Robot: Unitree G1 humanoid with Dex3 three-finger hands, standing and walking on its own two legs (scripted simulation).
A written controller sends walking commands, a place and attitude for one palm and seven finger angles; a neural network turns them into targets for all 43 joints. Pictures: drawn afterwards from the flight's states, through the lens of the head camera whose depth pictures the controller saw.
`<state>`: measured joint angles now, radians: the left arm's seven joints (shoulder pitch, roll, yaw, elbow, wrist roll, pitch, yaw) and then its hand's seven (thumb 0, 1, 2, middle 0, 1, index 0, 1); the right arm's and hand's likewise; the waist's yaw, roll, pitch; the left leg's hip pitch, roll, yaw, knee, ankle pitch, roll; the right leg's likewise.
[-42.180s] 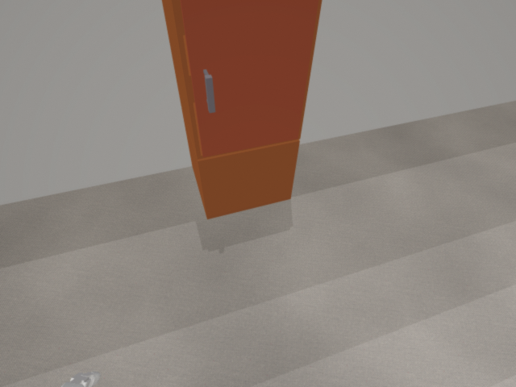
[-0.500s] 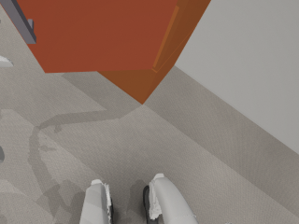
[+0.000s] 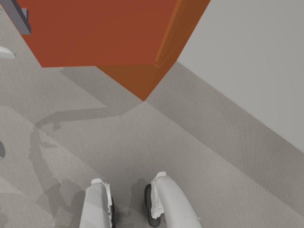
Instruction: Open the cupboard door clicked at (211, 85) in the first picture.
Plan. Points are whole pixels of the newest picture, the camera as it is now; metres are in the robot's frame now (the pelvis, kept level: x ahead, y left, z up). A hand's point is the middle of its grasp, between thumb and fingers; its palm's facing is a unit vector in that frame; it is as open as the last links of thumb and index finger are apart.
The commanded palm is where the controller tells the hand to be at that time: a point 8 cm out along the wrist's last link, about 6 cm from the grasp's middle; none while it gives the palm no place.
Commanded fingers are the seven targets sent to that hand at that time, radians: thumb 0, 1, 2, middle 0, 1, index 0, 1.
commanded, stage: slide the fingers in behind the handle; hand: left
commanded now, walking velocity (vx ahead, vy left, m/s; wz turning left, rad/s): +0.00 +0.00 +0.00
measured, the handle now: (13, 0) +0.60 +0.25 +0.07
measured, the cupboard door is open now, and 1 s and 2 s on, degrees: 44 44 44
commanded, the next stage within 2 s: close the thumb around the handle in 1.36 s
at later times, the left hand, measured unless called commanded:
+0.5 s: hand (7, 22) +0.55 +0.25 +0.07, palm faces +0.06 -1.00 -0.01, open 14.0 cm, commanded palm +0.54 +0.27 +0.07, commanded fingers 0.00 -0.50 0.30 -0.30 -1.20 -0.30 -1.20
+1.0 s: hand (27, 23) +0.55 +0.22 +0.07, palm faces +0.06 -1.00 -0.01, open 14.0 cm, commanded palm +0.54 +0.25 +0.07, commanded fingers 0.00 -0.50 0.30 -0.30 -1.20 -0.30 -1.20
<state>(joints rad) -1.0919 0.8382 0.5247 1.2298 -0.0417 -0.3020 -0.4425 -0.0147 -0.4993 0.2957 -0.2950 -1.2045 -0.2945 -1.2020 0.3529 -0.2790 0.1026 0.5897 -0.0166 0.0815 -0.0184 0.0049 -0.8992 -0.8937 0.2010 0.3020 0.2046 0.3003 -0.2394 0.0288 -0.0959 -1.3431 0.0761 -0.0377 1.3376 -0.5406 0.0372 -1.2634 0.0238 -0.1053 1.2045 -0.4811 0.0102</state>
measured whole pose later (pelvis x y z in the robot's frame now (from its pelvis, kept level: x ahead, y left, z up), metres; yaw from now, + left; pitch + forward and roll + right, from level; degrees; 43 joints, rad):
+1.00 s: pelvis +0.01 -0.01 +0.01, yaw +1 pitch +30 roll -5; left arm -1.03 0.64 0.46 1.20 -0.05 -0.38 -0.28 -0.01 -0.50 0.30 -0.30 -1.20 -0.29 -1.20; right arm 0.35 -0.26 0.07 0.61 -0.03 0.08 0.01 0.00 -0.90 -0.89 0.20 0.30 0.20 0.30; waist -0.22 0.04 -0.11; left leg -1.27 0.07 -0.02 1.29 -0.54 0.02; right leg -1.21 0.02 -0.09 1.19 -0.50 0.00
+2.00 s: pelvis +0.01 -0.01 +0.01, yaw +1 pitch +29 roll -5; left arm -1.02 0.62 0.45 1.22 -0.05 -0.40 -0.26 0.00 0.53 0.74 -0.37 -1.31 -0.35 -1.31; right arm 0.36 -0.26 0.07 0.63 -0.03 0.08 0.01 0.01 -0.90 -0.89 0.20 0.30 0.20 0.30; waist -0.21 0.04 -0.12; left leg -1.25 0.07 -0.02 1.28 -0.54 0.03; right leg -1.20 0.02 -0.08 1.18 -0.49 0.00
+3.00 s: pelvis +0.02 -0.02 +0.04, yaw +3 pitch +21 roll -1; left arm -0.32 0.06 0.16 0.55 -0.04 -0.46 0.28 -0.01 0.72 0.79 -0.36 -1.34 -0.35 -1.31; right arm 0.23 -0.21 -0.01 0.55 -0.05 0.06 0.05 0.01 -0.90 -0.89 0.20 0.30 0.20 0.30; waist -0.05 0.02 -0.17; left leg -1.00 0.04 0.03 1.16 -0.53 0.01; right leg -0.99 0.00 -0.04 1.13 -0.51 0.00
